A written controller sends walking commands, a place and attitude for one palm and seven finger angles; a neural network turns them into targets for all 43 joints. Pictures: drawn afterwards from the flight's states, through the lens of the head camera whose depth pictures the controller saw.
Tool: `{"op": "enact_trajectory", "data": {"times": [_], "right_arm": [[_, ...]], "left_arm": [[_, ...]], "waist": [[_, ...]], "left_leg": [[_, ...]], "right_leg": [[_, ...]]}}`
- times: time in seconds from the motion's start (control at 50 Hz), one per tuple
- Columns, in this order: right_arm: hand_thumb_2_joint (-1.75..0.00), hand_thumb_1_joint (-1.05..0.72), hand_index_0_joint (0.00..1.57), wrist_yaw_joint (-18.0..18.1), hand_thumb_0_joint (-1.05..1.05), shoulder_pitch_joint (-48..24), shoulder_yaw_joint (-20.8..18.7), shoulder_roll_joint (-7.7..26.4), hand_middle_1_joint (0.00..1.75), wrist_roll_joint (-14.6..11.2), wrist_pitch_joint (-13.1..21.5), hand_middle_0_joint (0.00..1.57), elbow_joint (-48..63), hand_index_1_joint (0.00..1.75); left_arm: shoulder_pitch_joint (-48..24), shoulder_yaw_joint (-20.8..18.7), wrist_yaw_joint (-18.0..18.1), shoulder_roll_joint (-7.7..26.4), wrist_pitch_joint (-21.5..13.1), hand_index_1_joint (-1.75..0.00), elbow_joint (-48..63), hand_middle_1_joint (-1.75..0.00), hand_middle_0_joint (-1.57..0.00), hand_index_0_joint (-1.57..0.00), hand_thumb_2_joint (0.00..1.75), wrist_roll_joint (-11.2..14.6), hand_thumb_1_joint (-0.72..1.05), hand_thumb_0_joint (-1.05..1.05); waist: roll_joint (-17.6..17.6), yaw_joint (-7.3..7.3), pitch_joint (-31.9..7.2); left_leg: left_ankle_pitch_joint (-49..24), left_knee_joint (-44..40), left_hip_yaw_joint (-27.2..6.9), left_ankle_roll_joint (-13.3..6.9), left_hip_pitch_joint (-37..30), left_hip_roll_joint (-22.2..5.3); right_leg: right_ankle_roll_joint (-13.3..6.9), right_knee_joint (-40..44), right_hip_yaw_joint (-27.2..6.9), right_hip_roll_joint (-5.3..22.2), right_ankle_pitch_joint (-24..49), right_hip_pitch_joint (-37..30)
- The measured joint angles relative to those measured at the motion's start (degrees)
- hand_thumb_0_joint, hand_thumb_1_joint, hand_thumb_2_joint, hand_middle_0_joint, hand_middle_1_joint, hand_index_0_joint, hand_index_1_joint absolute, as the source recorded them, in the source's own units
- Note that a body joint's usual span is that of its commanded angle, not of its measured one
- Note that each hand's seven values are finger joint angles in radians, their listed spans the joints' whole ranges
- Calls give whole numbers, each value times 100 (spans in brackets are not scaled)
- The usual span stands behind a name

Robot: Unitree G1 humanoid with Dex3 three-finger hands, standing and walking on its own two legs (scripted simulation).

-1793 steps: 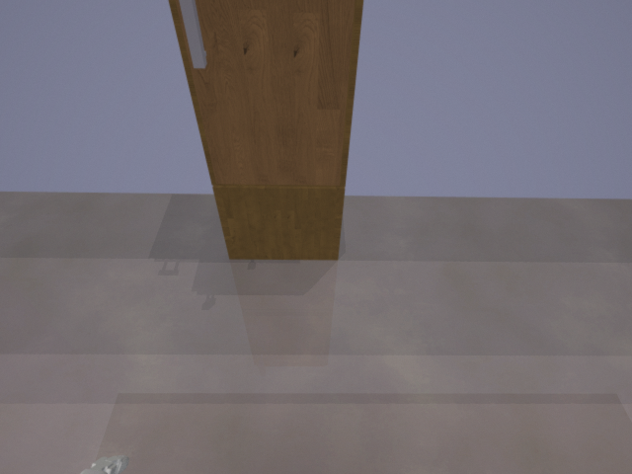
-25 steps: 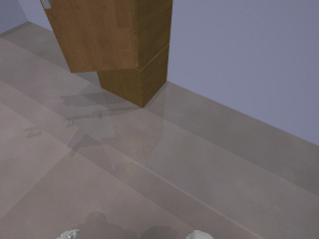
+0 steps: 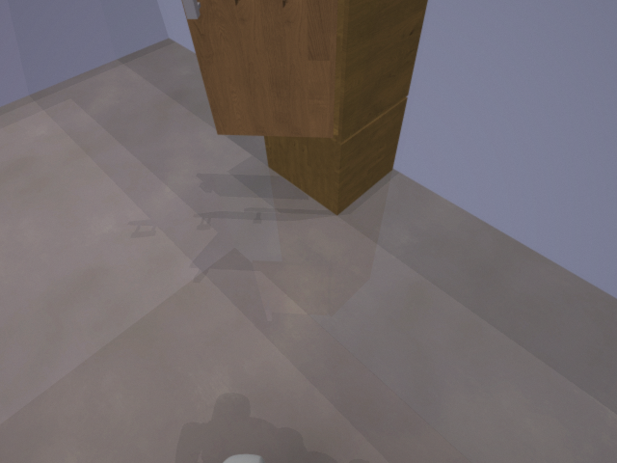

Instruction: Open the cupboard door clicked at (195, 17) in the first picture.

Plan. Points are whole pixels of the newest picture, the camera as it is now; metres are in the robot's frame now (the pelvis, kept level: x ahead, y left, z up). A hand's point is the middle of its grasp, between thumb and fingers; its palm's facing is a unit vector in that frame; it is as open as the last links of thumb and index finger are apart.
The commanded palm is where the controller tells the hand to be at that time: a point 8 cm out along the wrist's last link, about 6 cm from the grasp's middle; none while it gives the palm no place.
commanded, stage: take the last steps up to it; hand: left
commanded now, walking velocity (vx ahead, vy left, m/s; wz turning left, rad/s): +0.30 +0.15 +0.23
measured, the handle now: out of the picture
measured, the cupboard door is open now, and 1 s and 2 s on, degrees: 41 41 41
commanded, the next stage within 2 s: come to a stop and stand still in 1.38 s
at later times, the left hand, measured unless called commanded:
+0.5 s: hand (156, 428) +0.18 +0.26 -0.17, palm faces +0.08 -0.97 -0.21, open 7.4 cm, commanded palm none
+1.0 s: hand (184, 366) +0.27 +0.24 -0.16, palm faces +0.16 -0.97 -0.19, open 7.2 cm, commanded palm none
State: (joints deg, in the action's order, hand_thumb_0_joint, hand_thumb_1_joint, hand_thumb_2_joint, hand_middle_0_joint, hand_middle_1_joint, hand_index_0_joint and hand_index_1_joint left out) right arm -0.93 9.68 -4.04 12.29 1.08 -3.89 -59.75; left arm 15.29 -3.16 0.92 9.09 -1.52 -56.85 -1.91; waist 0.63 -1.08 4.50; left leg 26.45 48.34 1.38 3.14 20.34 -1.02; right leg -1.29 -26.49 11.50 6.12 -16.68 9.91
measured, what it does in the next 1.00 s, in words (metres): walks ahead: left foot, then right foot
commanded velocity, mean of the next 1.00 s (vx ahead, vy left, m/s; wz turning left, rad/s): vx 0.30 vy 0.10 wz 0.03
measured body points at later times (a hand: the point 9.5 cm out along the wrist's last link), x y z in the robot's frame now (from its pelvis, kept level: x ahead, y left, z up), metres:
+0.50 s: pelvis +0.11 +0.07 -0.01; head +0.13 +0.05 +0.44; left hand +0.17 +0.31 -0.15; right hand +0.06 -0.15 -0.17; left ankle +0.00 +0.15 -0.74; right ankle +0.20 -0.05 -0.70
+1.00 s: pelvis +0.31 +0.07 +0.00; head +0.34 +0.06 +0.45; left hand +0.26 +0.29 -0.15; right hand +0.38 -0.15 -0.16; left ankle +0.38 +0.24 -0.70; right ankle +0.24 -0.03 -0.74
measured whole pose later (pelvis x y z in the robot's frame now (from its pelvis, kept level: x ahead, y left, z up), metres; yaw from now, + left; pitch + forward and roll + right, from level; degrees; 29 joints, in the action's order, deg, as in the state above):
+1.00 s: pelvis +0.31 +0.07 +0.00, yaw +5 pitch +1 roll +2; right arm -1.4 10.1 -3.3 10.5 1.5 0.5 -60.9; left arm 18.2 -2.8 0.0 7.1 -4.5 -63.8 -1.5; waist -0.5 -1.6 2.9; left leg 11.7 40.8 3.5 2.7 28.7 -4.8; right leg -0.4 -18.0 8.7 3.5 -16.1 2.9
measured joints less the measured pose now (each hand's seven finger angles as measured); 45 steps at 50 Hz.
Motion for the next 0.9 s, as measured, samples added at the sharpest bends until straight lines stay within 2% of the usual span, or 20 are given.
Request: {"op": "enact_trajectory", "data": {"times": [0.1,0.14,0.16,0.18,0.22,0.28,0.34,0.4,0.48,0.56,0.6,0.62,0.66,0.68,0.72,0.76,0.8,0.9], "right_arm": [[-90,-91,19,-61,1,-162,68,-89,30,2,123,20,74,30],[-90,-91,19,-68,1,-189,106,-106,30,6,237,20,165,30],[-90,-91,19,-62,1,-178,108,-89,30,17,312,20,235,30],[-90,-91,19,-28,1,-187,99,-115,30,38,374,20,278,30],[-90,-91,19,36,1,-120,132,-186,30,57,443,20,330,30],[-90,-91,19,99,0,199,187,-254,30,62,507,20,320,30],[-90,-92,20,157,0,550,216,-293,30,45,581,20,171,30],[-90,-92,20,150,0,890,251,-328,30,37,619,20,-27,30],[-90,-92,20,146,1,1261,263,-368,30,57,612,21,-265,30],[-90,-92,20,145,1,1534,267,-351,30,86,608,21,-456,30],[-90,-91,20,142,1,1679,273,-350,30,65,601,21,-552,30],[-90,-91,20,132,1,1687,265,-348,30,32,578,21,-617,30],[-90,-91,20,112,1,1591,241,-346,30,-11,501,21,-678,30],[-90,-91,20,104,1,1519,216,-330,30,-15,469,21,-685,30],[-90,-91,19,98,1,1308,164,-284,30,5,413,20,-645,30],[-90,-91,19,87,1,1073,130,-263,30,32,393,20,-522,30],[-90,-91,19,65,1,869,109,-273,30,53,407,20,-393,30],[-90,-92,19,14,1,442,71,-255,30,55,427,20,-192,30]], "left_arm": [[289,-91,-62,126,-6,-30,-259,-30,-21,-21,90,-30,91,0],[440,-120,-82,183,40,-30,-379,-30,-21,-21,90,-7,91,1],[516,-128,-103,195,82,-30,-429,-30,-21,-20,90,15,91,1],[525,-135,-113,226,155,-30,-496,-30,-21,-20,90,25,91,1],[493,-136,-111,267,293,-30,-599,-30,-20,-20,90,9,91,1],[341,-117,-153,258,329,-29,-605,-30,-20,-20,90,-24,91,1],[72,-81,-182,228,251,-29,-451,-30,-20,-20,90,-23,91,1],[-220,-52,-188,183,181,-29,-274,-30,-20,-20,90,0,91,1],[-553,-23,-196,104,158,-29,-107,-30,-20,-20,90,30,91,1],[-801,5,-212,33,123,-29,-2,-30,-20,-20,90,43,91,1],[-867,18,-222,20,16,-29,65,-30,-20,-20,90,37,91,1],[-916,9,-210,-9,-79,-29,80,-30,-20,-20,90,23,91,1],[-940,13,-178,-65,-205,-29,107,-30,-20,-20,90,56,91,1],[-903,18,-150,-102,-218,-30,107,-30,-20,-20,90,75,91,0],[-760,33,-89,-177,-214,-30,46,-30,-20,-20,90,93,91,0],[-599,-79,20,-206,-260,-30,-20,-30,-20,-21,90,155,93,-1],[-468,-123,52,-95,-296,-30,-105,-30,-21,-21,90,135,96,-2],[-85,-58,-42,-47,-312,-30,-431,-30,-20,-20,90,73,96,-2]], "waist": [[223,-192,-42],[275,-212,-92],[233,-188,-141],[267,-172,-126],[311,-167,-123],[209,-97,-237],[132,-41,-249],[74,5,-228],[-10,121,-184],[-120,282,-113],[-180,323,-84],[-240,307,-26],[-275,324,89],[-283,317,112],[-287,300,99],[-269,295,54],[-220,276,-12],[-149,167,-156]], "left_leg": [[-68,-941,313,-110,-349,60],[-459,-1736,429,-192,-680,88],[-857,-2006,401,-318,-758,81],[-1090,-1891,421,-422,-725,128],[-909,-1751,500,-546,-815,199],[-817,-2099,479,-607,-1123,271],[-996,-2634,412,-643,-1495,380],[-1071,-3032,355,-674,-1811,456],[-951,-3266,354,-638,-2148,495],[-569,-3138,430,-535,-2396,450],[-166,-2633,438,-459,-2356,356],[52,-1993,429,-464,-2146,256],[201,51,176,-482,-1344,224],[55,879,92,-488,-943,209],[-461,1721,30,-449,-236,77],[-906,1798,-33,-363,334,-117],[-1197,1499,-72,-262,725,-287],[-1507,348,-11,-58,1044,-490]], "right_leg": [[191,-118,151,218,-128,-47],[314,-370,178,310,-291,-7],[321,-665,165,325,-452,104],[321,-1192,-5,356,-809,285],[238,-2406,-422,280,-1224,767],[180,-3493,-643,166,-842,1417],[206,-3740,-754,152,-282,1890],[247,-3430,-777,144,61,2174],[236,-2495,-714,93,284,2202],[115,-1517,-595,-76,291,1869],[-22,-996,-510,-232,433,1480],[-164,-1042,-470,-299,461,1417],[-285,-1208,-373,-321,189,1268],[-293,-1127,-337,-331,105,1124],[-228,-753,-309,-372,149,821],[-220,-298,-291,-424,269,550],[-226,113,-281,-449,367,303],[-134,746,-296,-407,373,-252]]}}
